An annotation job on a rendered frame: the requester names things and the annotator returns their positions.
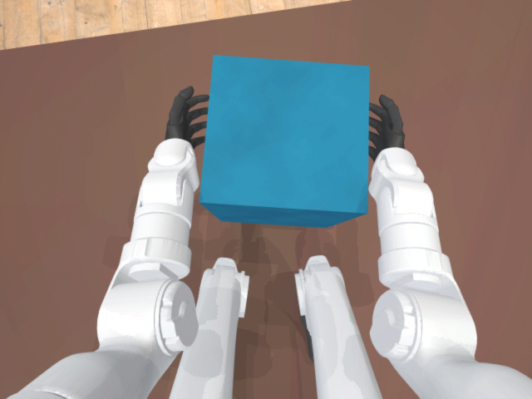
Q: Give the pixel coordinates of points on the robot right hand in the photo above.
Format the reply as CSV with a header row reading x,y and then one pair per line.
x,y
389,129

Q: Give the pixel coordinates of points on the robot right upper arm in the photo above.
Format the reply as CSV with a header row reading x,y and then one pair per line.
x,y
430,340

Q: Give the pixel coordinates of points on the robot left forearm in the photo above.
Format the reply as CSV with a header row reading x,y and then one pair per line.
x,y
160,236

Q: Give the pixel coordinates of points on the robot right foot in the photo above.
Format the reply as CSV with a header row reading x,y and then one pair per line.
x,y
310,345

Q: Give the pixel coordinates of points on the robot left upper arm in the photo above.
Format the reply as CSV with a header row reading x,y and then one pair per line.
x,y
142,327

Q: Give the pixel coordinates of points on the carton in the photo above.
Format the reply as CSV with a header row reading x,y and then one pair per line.
x,y
286,142

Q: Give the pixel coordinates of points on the robot left hand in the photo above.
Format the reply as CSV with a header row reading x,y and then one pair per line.
x,y
178,125

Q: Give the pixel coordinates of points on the robot right forearm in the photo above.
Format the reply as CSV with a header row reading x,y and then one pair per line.
x,y
408,229

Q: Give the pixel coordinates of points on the robot right thigh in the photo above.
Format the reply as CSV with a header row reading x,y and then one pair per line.
x,y
342,366

